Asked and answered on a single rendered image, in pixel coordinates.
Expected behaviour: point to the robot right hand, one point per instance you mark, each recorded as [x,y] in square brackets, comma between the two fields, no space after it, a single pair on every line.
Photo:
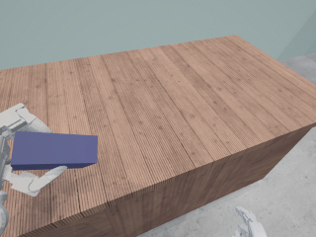
[254,229]

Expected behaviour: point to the robot left hand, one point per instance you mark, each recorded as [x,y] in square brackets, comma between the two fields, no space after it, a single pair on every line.
[15,119]

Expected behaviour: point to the sponge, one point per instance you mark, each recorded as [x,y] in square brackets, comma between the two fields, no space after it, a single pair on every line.
[46,150]

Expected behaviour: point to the table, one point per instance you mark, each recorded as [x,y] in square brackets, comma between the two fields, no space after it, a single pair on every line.
[179,126]

